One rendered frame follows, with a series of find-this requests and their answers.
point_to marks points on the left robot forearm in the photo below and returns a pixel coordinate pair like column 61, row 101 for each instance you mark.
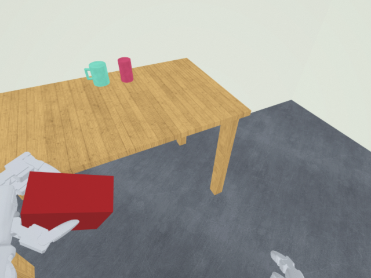
column 7, row 253

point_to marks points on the right robot hand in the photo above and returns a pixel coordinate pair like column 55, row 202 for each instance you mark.
column 286, row 265

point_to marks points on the sponge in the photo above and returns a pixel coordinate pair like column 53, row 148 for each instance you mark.
column 54, row 198

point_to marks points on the table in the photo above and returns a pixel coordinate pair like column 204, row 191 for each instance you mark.
column 74, row 125

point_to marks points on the left robot hand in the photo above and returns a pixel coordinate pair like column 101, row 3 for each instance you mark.
column 13, row 181

